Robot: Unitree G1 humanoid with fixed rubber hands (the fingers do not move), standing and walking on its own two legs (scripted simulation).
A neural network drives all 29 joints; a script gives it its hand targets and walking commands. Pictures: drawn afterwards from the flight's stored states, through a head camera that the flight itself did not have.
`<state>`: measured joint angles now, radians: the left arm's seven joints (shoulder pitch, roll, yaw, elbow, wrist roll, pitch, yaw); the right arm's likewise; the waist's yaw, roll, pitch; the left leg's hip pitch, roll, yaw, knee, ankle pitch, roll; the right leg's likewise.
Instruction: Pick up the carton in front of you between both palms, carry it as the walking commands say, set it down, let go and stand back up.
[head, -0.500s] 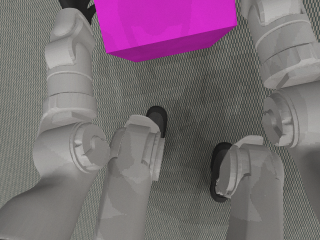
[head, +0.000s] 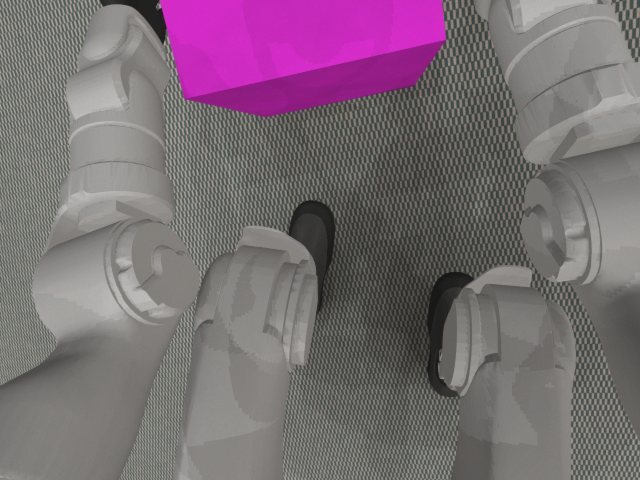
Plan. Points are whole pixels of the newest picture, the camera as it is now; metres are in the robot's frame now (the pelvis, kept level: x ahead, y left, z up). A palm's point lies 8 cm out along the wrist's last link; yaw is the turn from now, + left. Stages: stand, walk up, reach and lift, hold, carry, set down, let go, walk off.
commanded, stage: set down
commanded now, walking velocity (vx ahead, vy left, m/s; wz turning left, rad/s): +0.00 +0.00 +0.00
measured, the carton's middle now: out of the picture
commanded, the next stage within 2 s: let go in 1.70 s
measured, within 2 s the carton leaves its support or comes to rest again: rests again in 0.26 s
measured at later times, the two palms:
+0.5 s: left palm (140, 34) +0.48 +0.29 -0.18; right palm out of the picture +0.59 -0.03 -0.20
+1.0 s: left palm out of the picture +0.49 +0.30 -0.09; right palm out of the picture +0.63 -0.05 -0.08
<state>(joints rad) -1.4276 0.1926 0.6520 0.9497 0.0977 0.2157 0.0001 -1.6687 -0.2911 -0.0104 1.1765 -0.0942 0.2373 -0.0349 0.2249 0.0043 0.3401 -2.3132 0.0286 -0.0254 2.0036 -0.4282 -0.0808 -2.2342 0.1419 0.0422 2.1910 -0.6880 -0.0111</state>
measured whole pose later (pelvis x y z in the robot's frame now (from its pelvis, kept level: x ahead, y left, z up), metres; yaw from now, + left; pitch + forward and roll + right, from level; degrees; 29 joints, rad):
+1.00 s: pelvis +0.00 +0.01 +0.04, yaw +1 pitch +42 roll +2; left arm -1.34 0.17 0.42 0.81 -0.13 0.19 0.17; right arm -1.69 -0.51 0.11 1.13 0.08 0.26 -0.01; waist 0.24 -0.03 0.26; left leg -2.24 -0.01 -0.01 1.89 -0.39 -0.04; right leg -2.13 0.08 0.04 2.06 -0.68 0.01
